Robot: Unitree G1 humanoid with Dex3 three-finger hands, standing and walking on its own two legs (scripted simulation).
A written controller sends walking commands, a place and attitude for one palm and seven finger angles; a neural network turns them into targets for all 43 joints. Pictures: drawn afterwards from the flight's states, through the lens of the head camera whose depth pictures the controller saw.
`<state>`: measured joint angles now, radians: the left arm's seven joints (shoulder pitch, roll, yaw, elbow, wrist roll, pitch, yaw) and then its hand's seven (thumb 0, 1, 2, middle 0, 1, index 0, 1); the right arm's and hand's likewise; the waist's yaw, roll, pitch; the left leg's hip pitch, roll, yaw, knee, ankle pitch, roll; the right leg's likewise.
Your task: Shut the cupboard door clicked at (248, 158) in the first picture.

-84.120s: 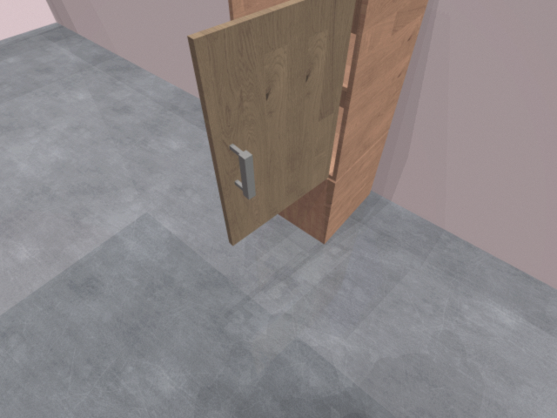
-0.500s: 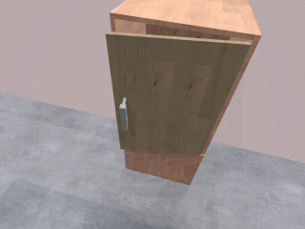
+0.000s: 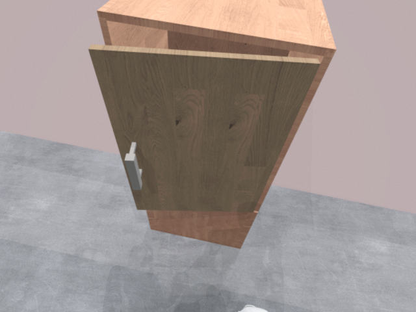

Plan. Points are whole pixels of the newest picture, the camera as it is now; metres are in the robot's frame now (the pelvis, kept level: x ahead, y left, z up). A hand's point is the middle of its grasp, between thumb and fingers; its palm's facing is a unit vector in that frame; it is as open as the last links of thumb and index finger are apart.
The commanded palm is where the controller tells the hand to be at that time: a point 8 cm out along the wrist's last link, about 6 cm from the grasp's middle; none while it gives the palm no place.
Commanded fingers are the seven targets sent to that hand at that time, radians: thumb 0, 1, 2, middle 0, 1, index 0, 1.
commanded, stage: come to a stop and stand still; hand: left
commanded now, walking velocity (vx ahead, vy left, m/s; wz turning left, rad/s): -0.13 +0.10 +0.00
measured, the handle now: (135, 166) +0.46 +0.20 -0.06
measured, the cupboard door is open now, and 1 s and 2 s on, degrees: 12 12 12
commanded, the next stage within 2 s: none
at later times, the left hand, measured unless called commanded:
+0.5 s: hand out of the picture +0.05 +0.16 -0.20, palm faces +0.11 -0.98 -0.18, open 7.3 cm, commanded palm none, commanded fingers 0.00 0.90 0.90 -0.20 -0.30 -0.20 -0.30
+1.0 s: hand out of the picture -0.03 +0.14 -0.19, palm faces +0.03 -0.99 -0.16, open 7.3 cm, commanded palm none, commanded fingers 0.00 0.90 0.90 -0.20 -0.30 -0.20 -0.30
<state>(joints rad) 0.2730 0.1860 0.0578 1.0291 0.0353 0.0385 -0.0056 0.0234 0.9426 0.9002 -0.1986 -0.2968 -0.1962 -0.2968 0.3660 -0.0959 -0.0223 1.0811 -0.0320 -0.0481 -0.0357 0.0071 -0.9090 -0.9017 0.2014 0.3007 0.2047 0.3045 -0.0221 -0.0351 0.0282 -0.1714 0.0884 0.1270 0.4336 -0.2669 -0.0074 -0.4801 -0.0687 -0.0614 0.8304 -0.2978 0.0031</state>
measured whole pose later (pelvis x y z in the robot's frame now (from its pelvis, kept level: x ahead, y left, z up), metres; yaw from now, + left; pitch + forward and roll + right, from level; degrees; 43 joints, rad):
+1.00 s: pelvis -0.02 -0.03 +0.00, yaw +1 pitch +0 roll +1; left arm 0.27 0.14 0.02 1.12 0.02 0.03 0.03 0.02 0.93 0.90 -0.20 -0.30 -0.20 -0.30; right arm 0.36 -0.08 -0.01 1.13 -0.01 0.00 -0.04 0.01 -0.91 -0.90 0.20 0.30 0.20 0.30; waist -0.03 -0.04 0.02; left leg -0.25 -0.03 0.11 0.43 -0.19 0.06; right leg -0.17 -0.03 -0.01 0.45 -0.28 0.00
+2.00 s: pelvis +0.00 -0.07 +0.00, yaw +2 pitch -1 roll +1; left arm 0.34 0.11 0.00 1.12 0.01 -0.02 0.05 0.00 0.91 0.90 -0.20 -0.30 -0.20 -0.30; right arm 0.30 -0.11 0.00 1.16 -0.01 -0.01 -0.04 0.02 -0.93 -0.90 0.20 0.30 0.20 0.30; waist 0.01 -0.02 0.03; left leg -0.19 0.03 0.07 0.41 -0.21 -0.02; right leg -0.08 0.04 -0.05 0.40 -0.30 -0.05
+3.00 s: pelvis -0.04 -0.04 -0.05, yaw +2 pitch +9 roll +1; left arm 0.29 0.16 0.12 0.21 -0.21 -0.46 -0.13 0.00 0.91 0.90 -0.29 -0.40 -0.29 -0.40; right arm 0.21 -0.23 -0.05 0.70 0.00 -0.30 0.01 0.01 -0.91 -0.90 0.20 0.30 0.20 0.30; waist -0.03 -0.01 -0.13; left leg -0.68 -0.02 0.06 0.87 -0.35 0.03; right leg -0.60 -0.02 -0.02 0.92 -0.48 -0.01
